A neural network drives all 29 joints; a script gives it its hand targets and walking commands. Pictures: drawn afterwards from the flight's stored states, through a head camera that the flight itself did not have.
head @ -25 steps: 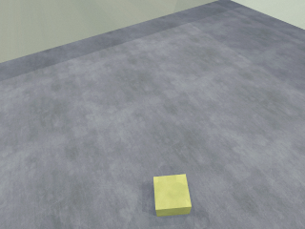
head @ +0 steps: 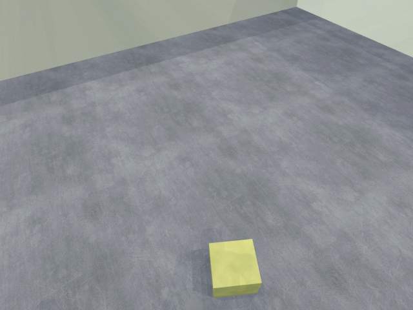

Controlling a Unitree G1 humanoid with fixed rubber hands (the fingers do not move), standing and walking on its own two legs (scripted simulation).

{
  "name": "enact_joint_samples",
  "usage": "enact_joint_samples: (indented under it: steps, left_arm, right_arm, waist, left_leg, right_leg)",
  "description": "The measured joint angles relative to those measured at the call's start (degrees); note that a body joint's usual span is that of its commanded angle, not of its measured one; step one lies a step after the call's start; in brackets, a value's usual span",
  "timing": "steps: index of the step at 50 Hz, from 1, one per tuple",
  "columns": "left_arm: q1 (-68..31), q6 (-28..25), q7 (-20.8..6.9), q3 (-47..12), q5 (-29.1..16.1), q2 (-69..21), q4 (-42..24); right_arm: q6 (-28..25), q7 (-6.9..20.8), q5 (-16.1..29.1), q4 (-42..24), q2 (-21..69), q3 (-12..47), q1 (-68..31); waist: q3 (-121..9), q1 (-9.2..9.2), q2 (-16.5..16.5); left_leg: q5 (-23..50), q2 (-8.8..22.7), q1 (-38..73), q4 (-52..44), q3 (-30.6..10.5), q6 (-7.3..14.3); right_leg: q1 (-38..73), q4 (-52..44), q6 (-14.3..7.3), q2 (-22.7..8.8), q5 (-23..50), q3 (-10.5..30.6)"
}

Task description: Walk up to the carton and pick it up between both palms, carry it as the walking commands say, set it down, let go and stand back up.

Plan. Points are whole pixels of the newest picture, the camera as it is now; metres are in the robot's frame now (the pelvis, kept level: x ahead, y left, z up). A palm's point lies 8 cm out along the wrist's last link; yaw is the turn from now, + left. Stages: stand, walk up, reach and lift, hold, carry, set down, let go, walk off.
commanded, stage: walk up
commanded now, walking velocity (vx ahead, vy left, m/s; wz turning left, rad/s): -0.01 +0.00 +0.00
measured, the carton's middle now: (233, 268) +0.43 -0.07 -0.70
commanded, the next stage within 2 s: stand in 1.20 s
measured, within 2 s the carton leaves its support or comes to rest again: neither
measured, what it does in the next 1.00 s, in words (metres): stands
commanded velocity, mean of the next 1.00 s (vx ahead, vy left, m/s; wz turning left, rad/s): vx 0.00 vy -0.01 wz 0.00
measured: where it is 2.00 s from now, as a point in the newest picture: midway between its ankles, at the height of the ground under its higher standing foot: outside the picture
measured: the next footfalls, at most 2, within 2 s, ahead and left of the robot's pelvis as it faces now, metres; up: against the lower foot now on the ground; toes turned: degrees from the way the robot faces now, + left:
none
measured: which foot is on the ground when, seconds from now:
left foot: down 0.00-1.00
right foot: down 0.00-1.00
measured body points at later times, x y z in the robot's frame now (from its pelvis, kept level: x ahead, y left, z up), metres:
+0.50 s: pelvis -0.01 +0.01 +0.00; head +0.00 +0.01 +0.45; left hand -0.04 +0.21 -0.17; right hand -0.05 -0.19 -0.16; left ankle -0.04 +0.08 -0.75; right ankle -0.05 -0.13 -0.75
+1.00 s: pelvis -0.02 +0.00 +0.00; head -0.01 +0.00 +0.45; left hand -0.06 +0.19 -0.17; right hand -0.06 -0.20 -0.16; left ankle -0.04 +0.08 -0.75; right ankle -0.05 -0.13 -0.75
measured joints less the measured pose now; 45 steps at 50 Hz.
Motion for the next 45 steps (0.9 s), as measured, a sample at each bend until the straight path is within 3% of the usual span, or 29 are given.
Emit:
enact_joint_samples:
  steps: [13,19,45]
  left_arm:
    - [0.5,0.7,0.6,0.5,0.1,-1.2,0.7]
    - [1.2,0.4,0.4,0.0,0.2,-2.2,1.3]
    - [2.4,0.0,0.8,-0.6,0.5,-3.3,3.0]
  right_arm:
    - [-0.4,0.0,-0.2,-0.4,0.5,-0.6,1.2]
    - [0.0,-0.1,-0.3,-0.4,0.4,-0.3,1.5]
    - [0.0,0.0,-0.3,-0.4,0.5,-0.5,1.2]
  waist:
    - [-0.8,-0.89,-0.5]
    - [-0.3,-0.46,0.2]
    - [-0.3,-0.26,0.1]
  left_leg:
    - [0.2,-1.0,-0.7,0.7,0.0,1.0]
    - [0.6,-1.2,-1.2,0.6,0.2,1.2]
    - [1.5,-0.6,-2.3,1.1,-0.3,0.5]
  right_leg:
    - [-0.9,1.4,0.8,-1.1,-0.2,0.0]
    - [-1.6,1.6,1.0,-1.2,0.2,0.2]
    - [-2.6,2.2,0.2,-0.7,0.8,-0.3]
